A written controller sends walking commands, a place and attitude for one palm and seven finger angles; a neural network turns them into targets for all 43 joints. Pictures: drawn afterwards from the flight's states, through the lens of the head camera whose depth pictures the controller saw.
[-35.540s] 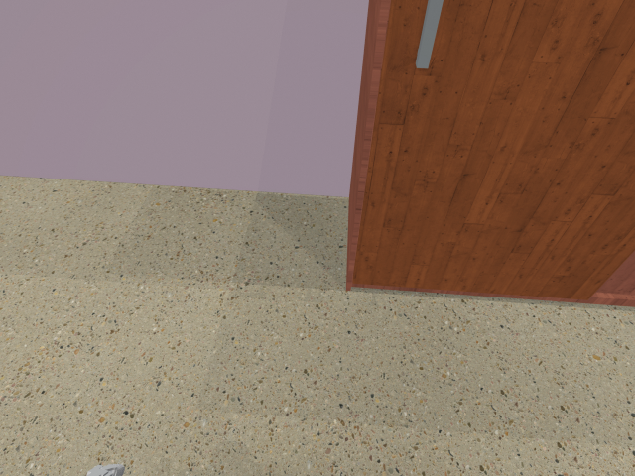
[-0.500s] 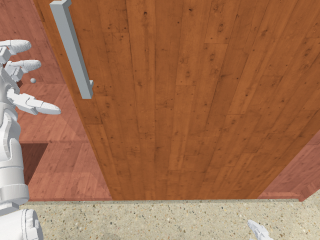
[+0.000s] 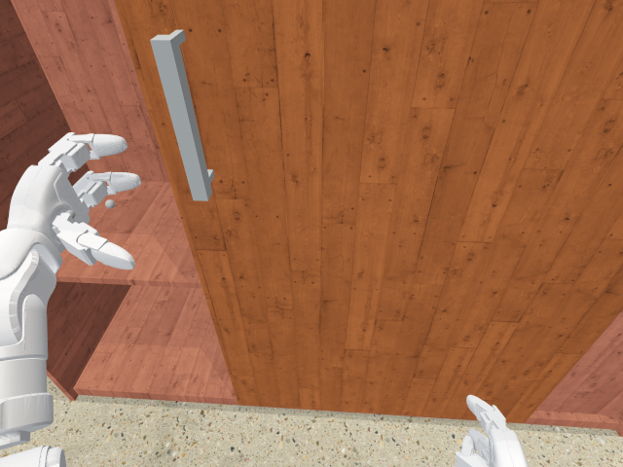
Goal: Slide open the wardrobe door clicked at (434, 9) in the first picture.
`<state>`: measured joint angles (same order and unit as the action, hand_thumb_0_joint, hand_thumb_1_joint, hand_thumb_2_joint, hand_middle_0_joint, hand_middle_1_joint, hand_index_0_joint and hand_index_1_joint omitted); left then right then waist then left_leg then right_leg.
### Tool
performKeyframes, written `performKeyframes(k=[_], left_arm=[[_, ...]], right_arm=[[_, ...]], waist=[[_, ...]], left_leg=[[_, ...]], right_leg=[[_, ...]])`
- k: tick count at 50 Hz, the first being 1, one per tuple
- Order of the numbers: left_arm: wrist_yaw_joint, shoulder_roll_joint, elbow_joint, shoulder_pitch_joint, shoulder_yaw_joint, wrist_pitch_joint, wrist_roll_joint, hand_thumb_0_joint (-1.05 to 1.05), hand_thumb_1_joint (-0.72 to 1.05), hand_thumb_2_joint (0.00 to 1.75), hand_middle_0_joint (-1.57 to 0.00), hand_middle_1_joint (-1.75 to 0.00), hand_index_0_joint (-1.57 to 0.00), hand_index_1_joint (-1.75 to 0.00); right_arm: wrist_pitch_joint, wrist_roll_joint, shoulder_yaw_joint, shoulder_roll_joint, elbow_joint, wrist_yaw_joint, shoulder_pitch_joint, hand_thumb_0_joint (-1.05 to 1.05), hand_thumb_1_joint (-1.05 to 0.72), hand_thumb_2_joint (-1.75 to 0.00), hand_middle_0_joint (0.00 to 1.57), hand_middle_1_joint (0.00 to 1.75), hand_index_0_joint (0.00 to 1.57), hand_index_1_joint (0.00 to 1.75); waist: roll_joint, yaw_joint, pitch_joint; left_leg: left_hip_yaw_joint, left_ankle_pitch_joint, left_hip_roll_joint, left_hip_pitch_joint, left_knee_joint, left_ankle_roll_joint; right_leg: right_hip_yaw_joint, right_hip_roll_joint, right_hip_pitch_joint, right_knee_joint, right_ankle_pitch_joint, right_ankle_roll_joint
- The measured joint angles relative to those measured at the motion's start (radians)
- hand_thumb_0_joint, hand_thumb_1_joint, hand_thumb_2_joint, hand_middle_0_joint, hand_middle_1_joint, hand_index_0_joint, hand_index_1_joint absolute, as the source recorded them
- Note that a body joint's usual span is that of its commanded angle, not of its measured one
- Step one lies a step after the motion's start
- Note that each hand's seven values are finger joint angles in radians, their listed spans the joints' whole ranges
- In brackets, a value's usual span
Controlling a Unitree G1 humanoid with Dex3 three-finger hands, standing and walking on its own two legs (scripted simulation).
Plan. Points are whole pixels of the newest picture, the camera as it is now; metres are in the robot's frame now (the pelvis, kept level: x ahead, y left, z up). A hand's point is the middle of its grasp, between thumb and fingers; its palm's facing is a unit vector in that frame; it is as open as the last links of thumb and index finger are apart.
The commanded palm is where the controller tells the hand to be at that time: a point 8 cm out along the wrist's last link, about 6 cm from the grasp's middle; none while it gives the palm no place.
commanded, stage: draw the hand back to the body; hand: left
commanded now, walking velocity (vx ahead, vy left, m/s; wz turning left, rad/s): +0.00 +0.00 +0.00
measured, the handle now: (191, 121) +0.48 +0.23 +0.25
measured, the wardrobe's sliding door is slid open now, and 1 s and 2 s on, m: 0.56 0.56 0.56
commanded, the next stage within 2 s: step back with the hand held close in 1.44 s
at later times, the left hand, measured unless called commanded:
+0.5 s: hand (70, 271) +0.23 +0.27 +0.21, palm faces +0.38 -0.90 -0.21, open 14.0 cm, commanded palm +0.19 +0.30 +0.20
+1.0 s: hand (82, 304) +0.22 +0.27 +0.17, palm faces +0.42 -0.84 -0.34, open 9.3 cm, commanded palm +0.17 +0.30 +0.18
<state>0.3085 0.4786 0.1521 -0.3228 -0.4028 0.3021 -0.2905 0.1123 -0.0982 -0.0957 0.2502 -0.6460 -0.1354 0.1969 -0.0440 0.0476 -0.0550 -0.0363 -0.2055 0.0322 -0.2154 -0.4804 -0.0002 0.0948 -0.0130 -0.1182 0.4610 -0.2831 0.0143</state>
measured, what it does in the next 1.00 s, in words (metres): stands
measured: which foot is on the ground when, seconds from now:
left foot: down 0.00-1.00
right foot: down 0.00-1.00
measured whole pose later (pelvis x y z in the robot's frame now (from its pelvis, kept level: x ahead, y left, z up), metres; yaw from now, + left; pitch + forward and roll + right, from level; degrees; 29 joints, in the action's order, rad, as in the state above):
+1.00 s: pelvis +0.01 +0.01 +0.01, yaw -2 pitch -5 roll +0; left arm -0.09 0.34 -0.35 0.41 -0.34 -0.10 -0.09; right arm 0.13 0.00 -0.02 0.23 -0.67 -0.08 0.20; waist -0.04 0.06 0.00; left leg -0.08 -0.20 0.02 -0.11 -0.41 0.01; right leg 0.05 -0.02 -0.03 0.38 -0.26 -0.01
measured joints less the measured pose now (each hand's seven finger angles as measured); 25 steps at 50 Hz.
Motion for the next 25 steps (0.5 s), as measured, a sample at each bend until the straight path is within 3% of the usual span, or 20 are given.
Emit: performKeyframes(k=[3, 7, 11, 19, 25], left_arm=[[0.063, 0.028, -0.03, 0.056, -0.023, 0.061, -0.037, -0.01, -0.55, 0.2, -0.25, -1.15, -0.25, -1.16], [0.07, 0.024, -0.08, 0.122, -0.065, 0.051, -0.072, -0.01, -0.55, 0.2, -0.25, -1.15, -0.25, -1.15], [0.055, 0.002, -0.124, 0.172, -0.074, 0.045, -0.071, -0.01, -0.55, 0.2, -0.25, -1.15, -0.25, -1.15], [0.035, -0.053, -0.244, 0.262, -0.023, 0.019, -0.063, -0.01, -0.52, 0.21, -0.25, -1.13, -0.25, -1.14], [-0.258, -0.082, -0.337, 0.39, 0.006, -0.241, 0.094, -0.01, -0.39, 0.28, -0.25, -1.05, -0.25, -1.06]], right_arm=[[0.006, -0.006, -0.001, 0.011, 0.022, 0.008, 0.007, 0.01, -0.9, -0.9, 0.2, 0.3, 0.2, 0.3], [0.019, -0.008, 0.008, 0.019, 0.039, 0.025, 0.014, 0.01, -0.9, -0.9, 0.2, 0.3, 0.2, 0.3], [0.03, -0.011, 0.016, 0.027, 0.041, 0.029, 0.015, 0.01, -0.9, -0.9, 0.2, 0.3, 0.2, 0.3], [0.065, -0.001, 0.014, 0.022, 0.029, 0.009, -0.004, 0.01, -0.9, -0.9, 0.2, 0.3, 0.2, 0.3], [0.092, 0.067, 0.026, -0.008, 0.004, 0.042, -0.034, 0.01, -0.9, -0.9, 0.2, 0.3, 0.2, 0.3]], waist=[[-0.012, -0.01, -0.008], [-0.016, -0.007, -0.019], [-0.013, 0.009, -0.019], [-0.011, 0.028, 0.005], [-0.011, 0.015, 0.048]], left_leg=[[-0.008, 0.002, 0.003, 0.018, 0.011, -0.001], [-0.012, 0.002, 0.007, 0.025, 0.011, -0.004], [-0.006, 0.002, 0.009, 0.024, 0.001, -0.006], [0.01, 0.012, 0.006, 0.032, -0.001, -0.006], [0.004, 0.034, 0.013, 0.028, 0.027, -0.006]], right_leg=[[-0.008, 0.002, 0.013, -0.007, 0.003, 0.0], [-0.012, 0.006, 0.017, -0.005, 0.004, 0.002], [-0.008, 0.008, 0.019, 0.001, 0.002, 0.003], [0.008, 0.008, 0.036, -0.002, 0.009, 0.005], [0.001, 0.016, 0.032, -0.038, 0.04, 0.005]])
